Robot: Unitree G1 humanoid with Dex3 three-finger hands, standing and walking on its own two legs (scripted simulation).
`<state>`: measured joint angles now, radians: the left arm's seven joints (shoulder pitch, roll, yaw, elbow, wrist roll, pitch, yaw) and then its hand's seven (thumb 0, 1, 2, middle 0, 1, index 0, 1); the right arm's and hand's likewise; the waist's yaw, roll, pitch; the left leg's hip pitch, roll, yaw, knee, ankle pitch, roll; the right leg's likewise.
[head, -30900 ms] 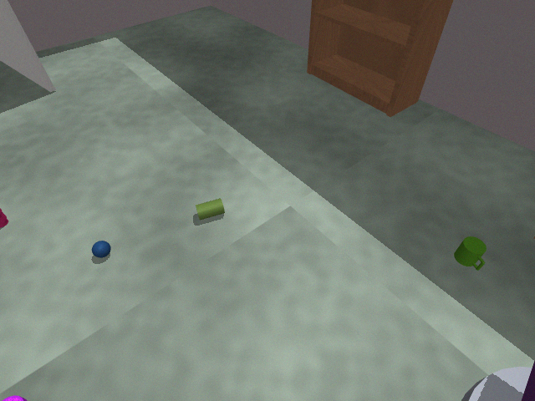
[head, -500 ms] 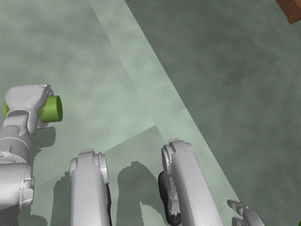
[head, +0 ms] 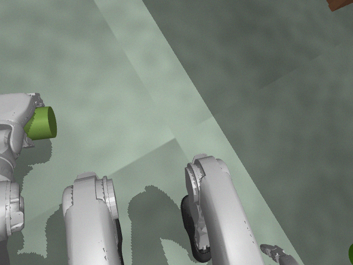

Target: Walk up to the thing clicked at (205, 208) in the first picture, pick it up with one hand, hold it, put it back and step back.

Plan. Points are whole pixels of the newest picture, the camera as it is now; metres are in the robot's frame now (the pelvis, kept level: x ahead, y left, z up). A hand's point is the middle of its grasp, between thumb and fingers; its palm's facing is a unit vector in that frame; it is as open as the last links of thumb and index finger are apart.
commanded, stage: lower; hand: left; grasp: from above
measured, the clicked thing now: (22, 125) +0.45 +0.31 -0.20
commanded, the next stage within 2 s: rest in 0.44 s
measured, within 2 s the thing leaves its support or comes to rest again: rests again in 2.00 s
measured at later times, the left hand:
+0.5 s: hand (31, 129) +0.45 +0.31 -0.23, palm faces -0.47 -0.08 -0.88, open 10.3 cm
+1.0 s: hand (41, 130) +0.45 +0.30 -0.27, palm faces -0.48 -0.10 -0.87, open 10.3 cm
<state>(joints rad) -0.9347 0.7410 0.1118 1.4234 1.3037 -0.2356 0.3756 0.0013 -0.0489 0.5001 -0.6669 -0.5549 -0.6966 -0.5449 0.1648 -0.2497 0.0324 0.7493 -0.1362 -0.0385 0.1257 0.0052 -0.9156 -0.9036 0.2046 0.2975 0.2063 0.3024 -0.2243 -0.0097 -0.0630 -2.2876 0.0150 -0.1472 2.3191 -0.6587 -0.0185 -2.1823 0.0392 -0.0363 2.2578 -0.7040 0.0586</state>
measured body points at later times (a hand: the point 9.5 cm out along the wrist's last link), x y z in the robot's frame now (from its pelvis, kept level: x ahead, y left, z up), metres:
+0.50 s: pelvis +0.00 +0.00 -0.04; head +0.25 +0.08 +0.33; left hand +0.47 +0.31 -0.18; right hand +0.06 -0.28 -0.13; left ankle +0.08 +0.13 -0.32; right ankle +0.09 -0.14 -0.32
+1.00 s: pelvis +0.01 +0.00 -0.05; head +0.28 +0.09 +0.30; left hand +0.48 +0.30 -0.22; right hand +0.06 -0.27 -0.14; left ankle +0.08 +0.13 -0.32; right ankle +0.09 -0.14 -0.32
